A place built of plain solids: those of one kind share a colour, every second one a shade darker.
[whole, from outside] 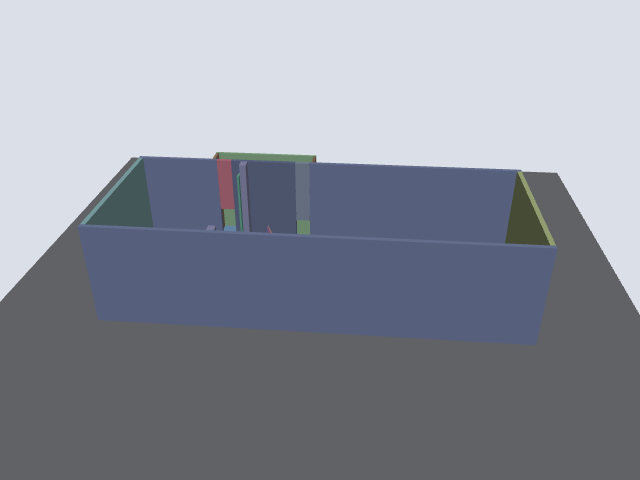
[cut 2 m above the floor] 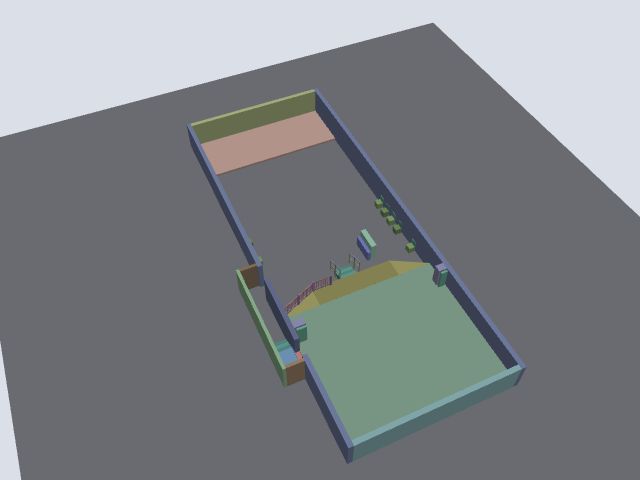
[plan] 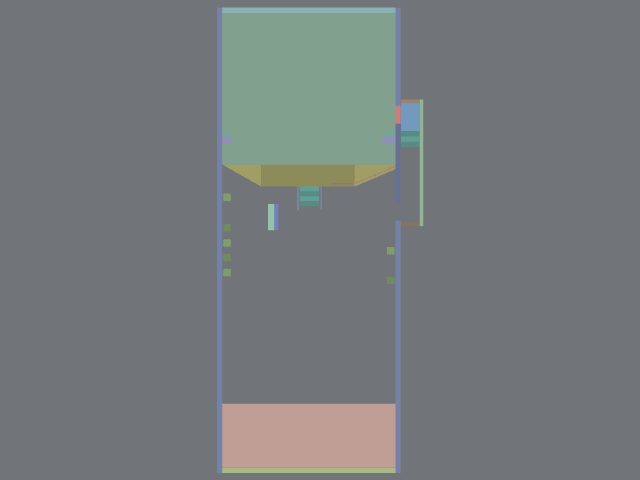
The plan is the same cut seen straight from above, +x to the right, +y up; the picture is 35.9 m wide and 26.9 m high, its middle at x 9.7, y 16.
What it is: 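A parish, school or music hall with a timber stage behind a plastered proscenium wall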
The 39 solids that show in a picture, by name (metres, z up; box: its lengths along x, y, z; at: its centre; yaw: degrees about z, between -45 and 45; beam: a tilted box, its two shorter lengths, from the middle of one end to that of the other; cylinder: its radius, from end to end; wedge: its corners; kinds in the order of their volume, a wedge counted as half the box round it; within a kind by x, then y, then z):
{
 "wall_side_1": {"box": [0.3, 26.08, 6.54], "at": [4.07, 15.98, 3.22]},
 "wall_side_2": {"box": [0.3, 14.15, 6.54], "at": [14.08, 10.02, 3.22]},
 "wall_side_3": {"box": [0.3, 4.44, 6.54], "at": [14.08, 20.3, 3.22]},
 "wall_side_4": {"box": [0.3, 5.5, 6.54], "at": [14.08, 26.27, 3.22]},
 "boards_main_1": {"box": [9.71, 8.5, 0.7], "at": [9.08, 24.47, 0.3]},
 "wall_back_1": {"box": [9.71, 0.3, 6.54], "at": [9.08, 28.87, 3.22]},
 "wall_rear_1": {"box": [9.71, 0.3, 6.54], "at": [9.08, 3.1, 3.22]},
 "wall_pass_out_1": {"box": [0.2, 7.1, 6.54], "at": [15.38, 20.33, 3.22]},
 "floor_rear_1": {"box": [9.71, 3.58, 0.22], "at": [9.08, 5.04, 0.06]},
 "boards_fore_1": {"wedge": [[4.22, 20.22, -0.05], [4.22, 20.22, -0.05], [4.22, 20.22, 0.65], [4.22, 20.22, 0.65], [6.4, 19.0, -0.05], [6.4, 19.0, 0.65], [6.4, 20.22, -0.05], [6.4, 20.22, 0.65]]},
 "boards_fore_2": {"wedge": [[6.4, 19.0, -0.05], [6.4, 19.0, 0.65], [6.4, 20.22, -0.05], [6.4, 20.22, 0.65], [11.65, 19.0, -0.05], [11.65, 19.0, 0.65], [11.65, 20.22, -0.05], [11.65, 20.22, 0.65]]},
 "boards_fore_3": {"wedge": [[11.65, 19.0, -0.05], [11.65, 19.0, 0.65], [11.65, 20.22, -0.05], [11.65, 20.22, 0.65], [13.93, 19.97, -0.05], [13.93, 19.97, 0.65], [13.93, 20.22, -0.05], [13.93, 20.22, 0.65]]},
 "wall_pros_1": {"box": [0.52, 0.45, 5.89], "at": [4.49, 21.59, 3.54]},
 "wall_pros_2": {"box": [0.7, 0.45, 5.89], "at": [13.58, 21.59, 3.54]},
 "wall_pass_end_1": {"box": [1.05, 0.2, 6.54], "at": [14.76, 16.88, 3.22]},
 "wall_pass_end_2": {"box": [1.05, 0.2, 6.54], "at": [14.76, 23.78, 3.22]},
 "step_1": {"box": [1.09, 0.55, 0.18], "at": [9.11, 18.18, 0.04]},
 "step_2": {"box": [1.09, 0.55, 0.31], "at": [9.11, 18.46, 0.1]},
 "step_3": {"box": [1.09, 0.55, 0.44], "at": [9.11, 18.73, 0.17]},
 "step_4": {"box": [1.09, 0.55, 0.57], "at": [9.11, 19.0, 0.23]},
 "step_5": {"box": [1.05, 0.6, 0.21], "at": [14.76, 21.5, 0.06]},
 "step_6": {"box": [1.05, 0.6, 0.37], "at": [14.76, 21.8, 0.14]},
 "step_7": {"box": [1.05, 0.6, 0.54], "at": [14.76, 22.1, 0.22]},
 "wall_side_over_hall_1": {"box": [0.3, 0.98, 4.39], "at": [14.08, 17.59, 4.29]},
 "boards_pass_1": {"box": [1.05, 1.58, 0.7], "at": [14.76, 22.89, 0.3]},
 "wall_side_over_wing_1": {"box": [0.3, 1.01, 3.74], "at": [14.08, 23.02, 4.62]},
 "drape_1": {"box": [0.42, 0.14, 5.02], "at": [4.5, 21.97, 3.11]},
 "drape_2": {"box": [0.6, 0.14, 5.02], "at": [13.57, 21.97, 3.11]},
 "piano_case_1": {"box": [0.36, 1.48, 1.24], "at": [6.96, 17.28, 0.62]},
 "chair_seat_1": {"box": [0.42, 0.42, 0.45], "at": [4.49, 14.18, 0.23], "yaw": -2.7},
 "chair_seat_2": {"box": [0.42, 0.42, 0.45], "at": [4.49, 15.01, 0.23], "yaw": 1.6},
 "chair_seat_3": {"box": [0.42, 0.42, 0.45], "at": [4.49, 15.83, 0.23], "yaw": -3.8},
 "chair_seat_4": {"box": [0.42, 0.42, 0.45], "at": [4.49, 16.68, 0.23], "yaw": 1.1},
 "chair_seat_5": {"box": [0.42, 0.42, 0.45], "at": [4.49, 18.4, 0.23], "yaw": 1.3},
 "chair_seat_6": {"box": [0.42, 0.42, 0.45], "at": [13.66, 13.74, 0.23], "yaw": -2.3},
 "chair_seat_7": {"box": [0.42, 0.42, 0.45], "at": [13.66, 15.4, 0.23], "yaw": 0.1},
 "piano_keys_1": {"box": [0.22, 1.48, 0.74], "at": [7.25, 17.28, 0.37]},
 "boards_sill_1": {"box": [0.3, 1.01, 0.7], "at": [14.08, 23.02, 0.3]},
 "guard_rail_top_1": {"box": [2.51, 0.06, 0.05], "at": [12.78, 19.65, 1.5], "yaw": 23.0}
}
